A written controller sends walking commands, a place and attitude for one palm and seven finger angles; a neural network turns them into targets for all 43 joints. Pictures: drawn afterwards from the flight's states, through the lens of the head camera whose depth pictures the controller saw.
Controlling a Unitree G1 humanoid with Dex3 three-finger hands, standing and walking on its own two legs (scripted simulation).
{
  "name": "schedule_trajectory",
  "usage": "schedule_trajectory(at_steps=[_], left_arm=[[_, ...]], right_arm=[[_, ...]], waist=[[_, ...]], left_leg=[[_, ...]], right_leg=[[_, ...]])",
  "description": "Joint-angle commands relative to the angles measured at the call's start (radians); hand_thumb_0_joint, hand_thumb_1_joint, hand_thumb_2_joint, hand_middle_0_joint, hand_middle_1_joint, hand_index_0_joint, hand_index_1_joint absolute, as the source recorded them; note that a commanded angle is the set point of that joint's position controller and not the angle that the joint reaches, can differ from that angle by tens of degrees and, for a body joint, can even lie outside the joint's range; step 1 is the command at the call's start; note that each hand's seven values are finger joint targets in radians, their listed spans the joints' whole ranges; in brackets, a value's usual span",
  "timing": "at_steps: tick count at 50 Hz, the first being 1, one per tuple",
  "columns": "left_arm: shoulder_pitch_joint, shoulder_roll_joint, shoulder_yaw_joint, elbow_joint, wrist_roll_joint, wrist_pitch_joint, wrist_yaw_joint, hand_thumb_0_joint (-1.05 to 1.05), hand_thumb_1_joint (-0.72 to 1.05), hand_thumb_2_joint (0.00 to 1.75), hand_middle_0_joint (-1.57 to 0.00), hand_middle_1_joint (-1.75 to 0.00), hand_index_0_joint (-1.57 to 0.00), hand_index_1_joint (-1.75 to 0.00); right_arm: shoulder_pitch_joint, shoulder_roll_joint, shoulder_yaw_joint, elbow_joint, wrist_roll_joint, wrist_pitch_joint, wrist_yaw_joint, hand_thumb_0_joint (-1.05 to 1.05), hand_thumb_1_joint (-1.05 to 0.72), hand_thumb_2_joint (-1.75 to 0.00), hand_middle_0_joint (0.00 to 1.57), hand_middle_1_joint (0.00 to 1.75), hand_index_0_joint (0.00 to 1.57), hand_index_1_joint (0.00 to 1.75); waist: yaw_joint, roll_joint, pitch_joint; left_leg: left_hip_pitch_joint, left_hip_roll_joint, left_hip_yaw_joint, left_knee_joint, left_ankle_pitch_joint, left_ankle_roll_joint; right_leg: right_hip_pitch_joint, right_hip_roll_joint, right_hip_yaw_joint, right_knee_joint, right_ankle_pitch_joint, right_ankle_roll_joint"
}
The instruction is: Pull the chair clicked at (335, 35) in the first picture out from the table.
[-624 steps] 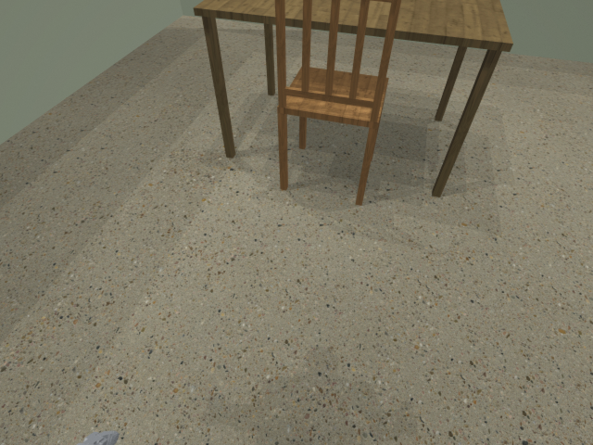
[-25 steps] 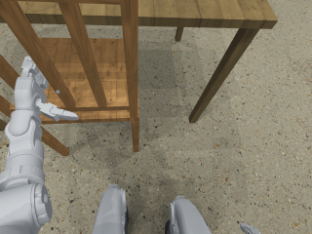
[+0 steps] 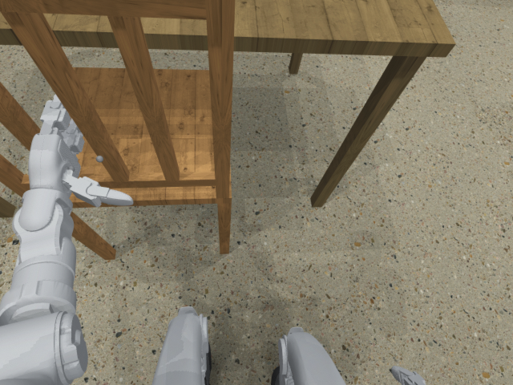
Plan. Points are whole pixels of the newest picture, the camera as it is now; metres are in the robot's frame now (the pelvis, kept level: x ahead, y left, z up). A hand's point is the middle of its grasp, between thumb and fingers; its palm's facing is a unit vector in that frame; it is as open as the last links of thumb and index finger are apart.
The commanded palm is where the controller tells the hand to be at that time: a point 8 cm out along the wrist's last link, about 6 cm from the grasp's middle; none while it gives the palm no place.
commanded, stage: hook a spindle and tug to test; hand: left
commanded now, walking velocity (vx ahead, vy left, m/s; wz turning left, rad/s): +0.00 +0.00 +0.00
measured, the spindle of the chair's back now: (87, 120) +0.48 +0.25 +0.07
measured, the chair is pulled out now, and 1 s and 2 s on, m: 0.00 0.00 0.07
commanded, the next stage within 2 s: step backward, pulling the chair out in 1.48 s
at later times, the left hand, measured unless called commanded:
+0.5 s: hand (105, 155) +0.45 +0.23 +0.03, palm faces +0.08 -1.00 -0.05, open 12.8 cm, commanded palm +0.42 +0.26 +0.03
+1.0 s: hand (110, 153) +0.45 +0.23 +0.03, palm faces +0.11 -0.99 -0.03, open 5.7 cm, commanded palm +0.41 +0.26 +0.03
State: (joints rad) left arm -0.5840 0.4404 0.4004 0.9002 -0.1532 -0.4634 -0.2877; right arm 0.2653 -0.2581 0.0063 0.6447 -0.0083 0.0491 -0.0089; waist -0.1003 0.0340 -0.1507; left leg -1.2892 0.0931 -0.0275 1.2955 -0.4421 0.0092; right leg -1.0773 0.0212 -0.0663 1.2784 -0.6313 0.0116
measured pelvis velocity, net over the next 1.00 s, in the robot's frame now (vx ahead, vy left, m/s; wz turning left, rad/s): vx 0.01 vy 0.00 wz -0.01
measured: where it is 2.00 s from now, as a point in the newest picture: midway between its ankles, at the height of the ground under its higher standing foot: outside the picture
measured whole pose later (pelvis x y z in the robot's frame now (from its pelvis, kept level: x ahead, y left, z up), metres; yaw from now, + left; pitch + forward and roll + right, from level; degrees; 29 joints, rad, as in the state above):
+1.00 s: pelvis +0.01 +0.00 +0.00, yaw +0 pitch +25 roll -4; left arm -0.55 0.41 0.41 0.84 -0.16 -0.44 -0.23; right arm 0.26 -0.26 0.00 0.63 -0.01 0.07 0.01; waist -0.12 0.04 -0.15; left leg -1.28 0.10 -0.02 1.28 -0.45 0.00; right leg -1.07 0.03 -0.05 1.27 -0.64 0.01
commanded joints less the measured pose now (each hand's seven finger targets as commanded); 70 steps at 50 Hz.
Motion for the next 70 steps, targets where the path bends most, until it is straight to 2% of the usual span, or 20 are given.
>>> schedule_trajectory(at_steps=[1, 3, 7, 8, 11, 14, 17, 24, 28, 29, 33, 34, 37, 39, 43, 45, 57, 58, 61, 70], left_arm=[[-0.368, 0.241, 0.040, -0.194, -0.019, -0.074, 0.004, 0.00, -0.50, 0.30, -0.10, -0.19, -0.10, -0.19], [-0.366, 0.277, 0.067, -0.215, -0.012, -0.086, 0.009, 0.00, -0.50, 0.30, -0.13, -0.30, -0.13, -0.30], [-0.354, 0.201, 0.006, -0.234, -0.016, -0.086, 0.007, 0.00, -0.50, 0.30, -0.20, -0.52, -0.20, -0.52], [-0.350, 0.233, 0.031, -0.235, -0.017, -0.081, 0.009, 0.00, -0.50, 0.30, -0.22, -0.57, -0.22, -0.57], [-0.333, 0.204, 0.016, -0.188, -0.020, -0.062, 0.011, 0.00, -0.50, 0.30, -0.27, -0.74, -0.27, -0.74], [-0.379, 0.234, 0.035, -0.161, -0.013, -0.061, 0.018, 0.00, -0.50, 0.30, -0.32, -0.90, -0.32, -0.90], [-0.387, 0.251, 0.048, -0.202, -0.007, -0.087, 0.020, 0.00, -0.33, 0.37, -0.38, -1.07, -0.38, -1.07], [-0.374, 0.241, 0.038, -0.198, -0.013, -0.071, 0.009, 0.00, 0.06, 0.54, -0.50, -1.45, -0.50, -1.45], [-0.338, 0.228, 0.036, -0.216, -0.014, -0.060, 0.021, 0.00, 0.28, 0.64, -0.50, -1.45, -0.50, -1.45], [-0.352, 0.200, 0.013, -0.217, -0.015, -0.057, 0.024, 0.00, 0.34, 0.66, -0.50, -1.45, -0.50, -1.45], [-0.338, 0.242, 0.040, -0.227, 0.000, -0.070, 0.041, 0.00, 0.56, 0.76, -0.50, -1.45, -0.50, -1.45], [-0.332, 0.212, 0.019, -0.236, -0.003, -0.070, 0.039, 0.00, 0.62, 0.78, -0.50, -1.45, -0.50, -1.45], [-0.322, 0.242, 0.044, -0.212, 0.001, -0.074, 0.038, 0.00, 0.79, 0.85, -0.50, -1.45, -0.50, -1.45], [-0.330, 0.247, 0.043, -0.215, 0.003, -0.077, 0.034, 0.00, 0.90, 0.90, -0.50, -1.45, -0.50, -1.45], [-0.271, 0.199, 0.017, -0.240, -0.012, -0.070, 0.028, 0.00, 0.90, 0.90, -0.50, -1.45, -0.50, -1.45], [-0.253, 0.229, 0.040, -0.272, -0.014, -0.069, 0.032, 0.00, 0.90, 0.90, -0.50, -1.45, -0.50, -1.45], [0.040, 0.177, 0.034, -0.437, -0.036, -0.066, 0.047, 0.00, 0.90, 0.90, -0.50, -1.45, -0.50, -1.45], [0.017, 0.158, 0.012, -0.452, -0.038, -0.069, 0.048, 0.00, 0.90, 0.90, -0.50, -1.45, -0.50, -1.45], [0.050, 0.139, 0.001, -0.512, -0.044, -0.082, 0.054, 0.00, 0.90, 0.90, -0.50, -1.45, -0.50, -1.45], [0.104, 0.116, 0.001, -0.513, -0.056, -0.088, 0.049, 0.00, 0.90, 0.90, -0.50, -1.45, -0.50, -1.45]], right_arm=[[0.117, -0.182, -0.062, -0.063, -0.006, -0.023, -0.019, 0.00, -0.90, -0.90, 0.20, 0.30, 0.20, 0.30], [0.117, -0.183, -0.063, -0.064, -0.011, -0.022, -0.020, 0.00, -0.90, -0.90, 0.20, 0.30, 0.20, 0.30], [0.111, -0.175, -0.065, -0.067, -0.009, -0.025, -0.013, 0.00, -0.90, -0.90, 0.20, 0.30, 0.20, 0.30], [0.116, -0.182, -0.067, -0.064, -0.011, -0.023, -0.015, 0.00, -0.90, -0.90, 0.20, 0.30, 0.20, 0.30], [0.116, -0.180, -0.063, -0.066, -0.007, -0.021, -0.014, 0.00, -0.90, -0.90, 0.20, 0.30, 0.20, 0.30], [0.116, -0.181, -0.061, -0.062, -0.008, -0.019, -0.018, 0.00, -0.90, -0.90, 0.20, 0.30, 0.20, 0.30], [0.114, -0.177, -0.060, -0.068, -0.013, -0.023, -0.019, 0.00, -0.90, -0.90, 0.20, 0.30, 0.20, 0.30], [0.123, -0.179, -0.062, -0.066, -0.010, -0.019, -0.017, 0.00, -0.90, -0.90, 0.20, 0.30, 0.20, 0.30], [0.124, -0.177, -0.066, -0.070, -0.007, -0.017, -0.017, 0.00, -0.90, -0.90, 0.20, 0.30, 0.20, 0.30], [0.121, -0.174, -0.065, -0.066, -0.006, -0.017, -0.016, 0.00, -0.90, -0.90, 0.20, 0.30, 0.20, 0.30], [0.127, -0.178, -0.065, -0.062, -0.010, -0.015, -0.015, 0.00, -0.90, -0.90, 0.20, 0.30, 0.20, 0.30], [0.124, -0.172, -0.065, -0.066, -0.010, -0.015, -0.011, 0.00, -0.90, -0.90, 0.20, 0.30, 0.20, 0.30], [0.126, -0.176, -0.064, -0.063, -0.010, -0.012, -0.012, 0.00, -0.90, -0.90, 0.20, 0.30, 0.20, 0.30], [0.123, -0.175, -0.063, -0.066, -0.010, -0.009, -0.011, 0.00, -0.90, -0.90, 0.20, 0.30, 0.20, 0.30], [0.117, -0.174, -0.068, -0.078, -0.006, -0.007, -0.006, 0.00, -0.90, -0.90, 0.20, 0.30, 0.20, 0.30], [0.118, -0.176, -0.069, -0.082, -0.006, -0.006, -0.005, 0.00, -0.90, -0.90, 0.20, 0.30, 0.20, 0.30], [0.097, -0.161, -0.077, -0.124, -0.001, -0.022, 0.019, 0.00, -0.90, -0.90, 0.20, 0.30, 0.20, 0.30], [0.091, -0.159, -0.077, -0.121, -0.001, -0.023, 0.018, 0.00, -0.90, -0.90, 0.20, 0.30, 0.20, 0.30], [0.088, -0.156, -0.080, -0.125, -0.003, -0.036, 0.021, 0.00, -0.90, -0.90, 0.20, 0.30, 0.20, 0.30], [0.073, -0.155, -0.082, -0.119, -0.003, -0.053, 0.015, 0.00, -0.90, -0.90, 0.20, 0.30, 0.20, 0.30]], waist=[[-0.021, 0.122, -0.437], [-0.008, 0.137, -0.475], [-0.017, 0.163, -0.489], [-0.013, 0.139, -0.494], [-0.022, 0.106, -0.445], [-0.025, 0.086, -0.430], [-0.010, 0.127, -0.486], [-0.014, 0.117, -0.489], [-0.008, 0.109, -0.500], [-0.021, 0.101, -0.484], [-0.007, 0.114, -0.493], [-0.012, 0.120, -0.497], [-0.016, 0.092, -0.476], [-0.010, 0.124, -0.466], [-0.009, 0.117, -0.486], [0.004, 0.112, -0.502], [0.039, 0.108, -0.514], [0.025, 0.110, -0.497], [0.034, 0.142, -0.505], [0.030, 0.100, -0.473]], left_leg=[[0.581, -0.040, -0.049, -0.113, 0.211, 0.018], [0.609, -0.037, -0.052, -0.113, 0.239, 0.013], [0.670, -0.034, -0.062, -0.121, 0.263, 0.009], [0.656, -0.034, -0.064, -0.119, 0.263, 0.009], [0.606, -0.037, -0.060, -0.122, 0.221, 0.014], [0.549, -0.039, -0.048, -0.108, 0.178, 0.019], [0.593, -0.040, -0.048, -0.107, 0.216, 0.016], [0.593, -0.035, -0.052, -0.108, 0.227, 0.016], [0.614, -0.036, -0.056, -0.116, 0.253, 0.013], [0.603, -0.037, -0.052, -0.114, 0.239, 0.016], [0.604, -0.037, -0.050, -0.114, 0.262, 0.014], [0.612, -0.039, -0.044, -0.112, 0.270, 0.016], [0.580, -0.038, -0.041, -0.107, 0.262, 0.018], [0.585, -0.038, -0.040, -0.113, 0.255, 0.014], [0.626, -0.039, -0.043, -0.121, 0.291, 0.013], [0.622, -0.038, -0.042, -0.124, 0.301, 0.013], [0.656, -0.041, -0.023, -0.148, 0.436, 0.008], [0.649, -0.041, -0.020, -0.148, 0.425, 0.009], [0.676, -0.041, -0.020, -0.150, 0.443, 0.007], [0.653, -0.044, -0.015, -0.147, 0.436, 0.006]], right_leg=[[-0.053, 0.029, 0.016, -0.190, 0.246, -0.039], [-0.040, 0.029, 0.016, -0.184, 0.262, -0.041], [-0.066, 0.029, 0.006, -0.187, 0.268, -0.042], [-0.051, 0.028, 0.008, -0.186, 0.274, -0.042], [-0.059, 0.029, 0.008, -0.191, 0.250, -0.039], [-0.051, 0.028, 0.020, -0.193, 0.227, -0.035], [-0.044, 0.028, 0.021, -0.183, 0.245, -0.039], [-0.040, 0.029, 0.018, -0.182, 0.259, -0.037], [-0.032, 0.028, 0.012, -0.184, 0.276, -0.037], [-0.037, 0.028, 0.015, -0.192, 0.271, -0.034], [-0.023, 0.029, 0.015, -0.182, 0.289, -0.038], [-0.017, 0.030, 0.018, -0.188, 0.303, -0.036], [-0.011, 0.030, 0.021, -0.185, 0.307, -0.034], [-0.015, 0.030, 0.019, -0.185, 0.295, -0.037], [-0.009, 0.031, 0.016, -0.191, 0.325, -0.037], [0.021, 0.031, 0.017, -0.189, 0.342, -0.038], [0.122, 0.034, 0.018, -0.189, 0.499, -0.036], [0.112, 0.033, 0.018, -0.192, 0.496, -0.034], [0.115, 0.033, 0.019, -0.191, 0.499, -0.037], [0.125, 0.029, 0.020, -0.191, 0.512, -0.033]])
